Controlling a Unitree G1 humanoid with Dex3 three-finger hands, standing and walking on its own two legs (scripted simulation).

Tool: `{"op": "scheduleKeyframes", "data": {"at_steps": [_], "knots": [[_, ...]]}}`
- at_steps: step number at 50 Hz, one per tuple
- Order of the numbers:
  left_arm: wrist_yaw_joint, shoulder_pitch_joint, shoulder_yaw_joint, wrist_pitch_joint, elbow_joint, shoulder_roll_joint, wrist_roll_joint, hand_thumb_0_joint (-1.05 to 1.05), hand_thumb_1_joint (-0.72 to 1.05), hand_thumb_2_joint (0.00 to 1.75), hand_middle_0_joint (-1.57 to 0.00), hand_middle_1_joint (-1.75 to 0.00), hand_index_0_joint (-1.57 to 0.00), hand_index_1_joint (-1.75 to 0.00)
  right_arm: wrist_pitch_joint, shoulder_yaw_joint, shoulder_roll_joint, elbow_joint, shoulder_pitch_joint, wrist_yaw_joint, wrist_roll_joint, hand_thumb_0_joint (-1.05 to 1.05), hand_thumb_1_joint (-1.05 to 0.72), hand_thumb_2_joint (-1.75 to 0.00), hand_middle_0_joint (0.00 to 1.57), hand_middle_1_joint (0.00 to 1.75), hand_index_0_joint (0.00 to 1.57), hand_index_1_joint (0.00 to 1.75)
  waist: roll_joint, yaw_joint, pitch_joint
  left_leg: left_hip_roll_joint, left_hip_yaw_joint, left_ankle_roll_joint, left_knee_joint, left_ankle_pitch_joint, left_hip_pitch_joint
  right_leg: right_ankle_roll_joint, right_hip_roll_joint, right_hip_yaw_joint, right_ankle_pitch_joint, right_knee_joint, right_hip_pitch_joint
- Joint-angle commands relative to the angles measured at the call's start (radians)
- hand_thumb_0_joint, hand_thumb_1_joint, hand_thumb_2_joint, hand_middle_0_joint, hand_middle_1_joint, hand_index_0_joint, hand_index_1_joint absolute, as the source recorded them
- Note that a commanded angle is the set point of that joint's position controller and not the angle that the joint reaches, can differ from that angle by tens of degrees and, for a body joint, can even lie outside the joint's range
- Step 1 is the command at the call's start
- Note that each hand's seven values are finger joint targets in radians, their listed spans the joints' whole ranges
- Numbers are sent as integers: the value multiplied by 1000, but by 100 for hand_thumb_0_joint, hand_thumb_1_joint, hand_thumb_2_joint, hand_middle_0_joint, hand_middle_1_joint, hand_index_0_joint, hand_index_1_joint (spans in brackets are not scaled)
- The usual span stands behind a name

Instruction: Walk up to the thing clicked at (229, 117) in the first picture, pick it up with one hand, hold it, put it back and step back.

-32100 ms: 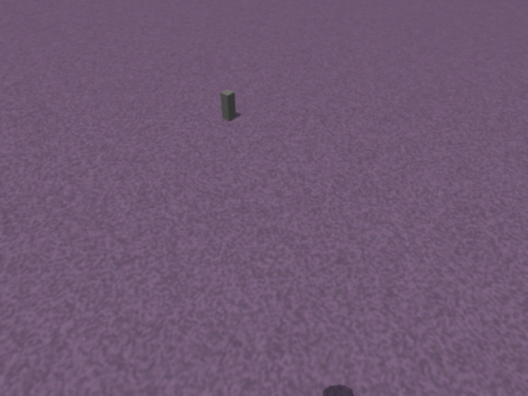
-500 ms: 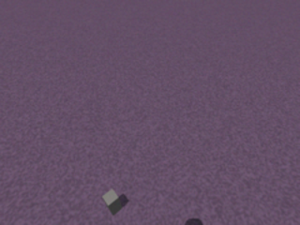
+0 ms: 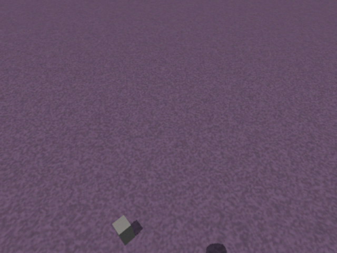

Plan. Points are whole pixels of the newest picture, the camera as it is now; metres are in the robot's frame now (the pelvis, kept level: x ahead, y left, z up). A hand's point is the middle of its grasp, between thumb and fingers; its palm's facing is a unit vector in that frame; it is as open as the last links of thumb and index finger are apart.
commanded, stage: stand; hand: left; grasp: from the side
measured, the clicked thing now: (124, 230) +0.40 +0.23 -0.68
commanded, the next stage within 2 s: step back in 0.10 s
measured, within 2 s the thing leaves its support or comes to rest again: neither
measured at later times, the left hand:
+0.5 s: hand out of the picture +0.09 +0.30 -0.18, palm faces -0.03 -0.92 -0.39, open 7.4 cm
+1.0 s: hand out of the picture -0.07 +0.27 -0.15, palm faces -0.05 -0.91 -0.41, open 7.4 cm
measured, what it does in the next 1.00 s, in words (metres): walks backwards: right foot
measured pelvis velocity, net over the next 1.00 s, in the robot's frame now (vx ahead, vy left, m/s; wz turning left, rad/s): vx -0.17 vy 0.01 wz -0.06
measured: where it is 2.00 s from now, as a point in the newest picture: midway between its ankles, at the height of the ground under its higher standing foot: outside the picture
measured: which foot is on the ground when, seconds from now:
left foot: down 0.00-0.80, up 0.82-1.00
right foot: down 0.00-0.40, up 0.42-0.76, down 0.78-1.00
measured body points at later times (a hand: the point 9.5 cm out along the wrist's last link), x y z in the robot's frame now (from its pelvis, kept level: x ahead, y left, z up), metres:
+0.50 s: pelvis -0.07 +0.03 -0.03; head +0.01 +0.06 +0.41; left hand +0.09 +0.35 -0.16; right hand +0.01 -0.29 -0.14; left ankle -0.04 +0.14 -0.75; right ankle -0.05 -0.13 -0.70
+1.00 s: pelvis -0.17 +0.01 -0.02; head -0.12 -0.01 +0.42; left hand -0.06 +0.31 -0.13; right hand -0.10 -0.31 -0.15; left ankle -0.19 +0.14 -0.68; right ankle -0.16 -0.10 -0.75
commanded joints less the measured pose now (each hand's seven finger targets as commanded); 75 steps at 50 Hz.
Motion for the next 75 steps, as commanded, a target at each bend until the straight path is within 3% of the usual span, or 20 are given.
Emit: {"op": "scheduleKeyframes", "data": {"at_steps": [1,9,12,16,19,21,26,34,38,39,40,41,45,53,56,58,59,63,71,75], "knots": [[8,-32,43,-20,-48,208,3,0,90,90,-20,-30,-20,-30,-15,-34,-201,-49,-37,-17,-4,0,-90,-90,20,30,20,30,-4,-5,-59,104,-78,25,-37,174,37,-25,-109,74,209,-49,-27],[15,-20,88,4,-165,281,-21,0,90,90,-20,-30,-20,-30,22,-76,-242,-143,-31,-6,23,0,-90,-90,20,30,20,30,-30,-18,-144,69,-61,74,219,366,-23,-102,-114,91,480,142,-65],[16,-41,94,17,-218,308,-11,0,90,90,-20,-30,-20,-30,39,-84,-237,-181,-31,-4,21,0,-90,-90,20,30,20,30,-82,-13,-142,6,-38,71,332,239,-75,-171,-179,167,449,139,-126],[16,-115,103,31,-291,339,16,0,90,90,-20,-30,-20,-30,58,-99,-216,-211,55,10,11,0,-90,-90,20,30,20,30,-212,-42,-114,-68,-56,79,544,-259,-91,-261,-289,231,370,132,-275],[14,-153,94,43,-330,291,12,0,90,90,-20,-30,-20,-30,42,-112,-248,-215,130,13,4,0,-90,-90,20,30,20,30,-66,-72,-86,31,-131,113,264,139,-91,-141,-122,106,191,385,-286],[29,-94,90,60,-342,222,-2,0,90,90,-20,-30,-20,-30,21,-134,-360,-250,114,4,-19,0,-90,-90,20,30,20,30,179,-45,-79,290,-466,229,94,601,-51,-59,133,149,-422,725,-404],[30,38,98,62,-297,259,-7,0,90,90,-20,-30,-20,-30,12,-120,-299,-331,-40,-26,-21,0,-90,-90,20,30,20,30,151,28,-78,215,-293,242,146,435,-85,-40,125,224,-296,962,-434],[10,31,115,44,-361,232,10,0,90,90,-20,-30,-20,-30,11,-119,-304,-350,91,-30,-20,0,-90,-90,20,30,20,30,152,-36,-136,236,-288,277,201,427,67,0,70,101,-328,576,-357],[8,177,123,29,-296,212,25,0,90,90,-20,-30,-20,-30,33,-109,-302,-365,12,-26,-3,0,-90,-90,20,30,20,30,141,35,-156,186,-219,175,300,268,-129,-48,60,30,-28,124,-77],[9,170,138,21,-311,267,38,0,90,90,-20,-30,-20,-30,35,-95,-266,-367,33,-23,4,0,-90,-90,20,30,20,30,25,26,-131,114,-185,110,368,105,-289,-85,-35,207,25,92,-9],[5,117,160,19,-343,359,33,0,90,90,-20,-30,-20,-30,34,-79,-211,-381,39,-21,10,0,-90,-90,20,30,20,30,-211,14,-79,-79,-89,39,533,-261,-466,-193,-235,487,96,33,-10],[6,72,168,18,-375,422,36,0,90,90,-20,-30,-20,-30,41,-95,-233,-372,-15,-41,2,0,-90,-90,20,30,20,30,-261,59,-41,-122,-156,24,777,-485,-402,-349,-387,612,228,20,-217],[17,-46,139,17,-416,278,22,0,90,90,-20,-30,-20,-30,37,-87,-246,-315,91,-42,21,0,-90,-90,20,30,20,30,-150,-23,1,-160,-196,19,895,-315,-380,-221,-175,261,391,115,-199],[25,69,134,35,-445,268,19,0,90,90,-20,-30,-20,-30,24,-80,-219,-343,101,-36,0,0,-90,-90,20,30,20,30,-198,38,-103,-69,-89,17,426,-336,-317,-236,-212,267,499,222,54],[15,31,116,49,-463,271,10,0,90,90,-20,-30,-20,-30,11,-101,-225,-316,167,-26,-13,0,-90,-90,20,30,20,30,-129,-9,-120,-46,-74,50,102,19,-90,-146,-144,207,345,321,-96],[18,1,108,47,-489,229,1,0,90,90,-20,-30,-20,-30,13,-135,-394,-355,98,-13,-26,0,-90,-90,20,30,20,30,236,-21,-82,301,-503,243,40,272,-77,-41,114,34,-296,551,-370],[31,-56,129,47,-474,251,15,0,90,90,-20,-30,-20,-30,9,-140,-406,-359,106,-14,-28,0,-90,-90,20,30,20,30,229,-73,-58,378,-606,336,15,322,-171,-30,117,154,-459,769,-348],[28,81,131,53,-404,244,-2,0,90,90,-20,-30,-20,-30,5,-108,-295,-375,-7,-31,-24,0,-90,-90,20,30,20,30,119,34,-23,218,-296,241,102,394,-133,-39,148,225,-308,985,-420],[12,87,126,44,-408,222,11,0,90,90,-20,-30,-20,-30,14,-119,-293,-395,63,-31,-21,0,-90,-90,20,30,20,30,170,-34,-96,239,-275,285,147,346,28,20,80,118,-322,635,-353],[-1,194,131,37,-346,219,16,0,90,90,-20,-30,-20,-30,35,-124,-321,-413,14,-21,-20,0,-90,-90,20,30,20,30,208,8,-143,198,-241,210,168,186,-98,-23,59,21,-172,272,-137]]}}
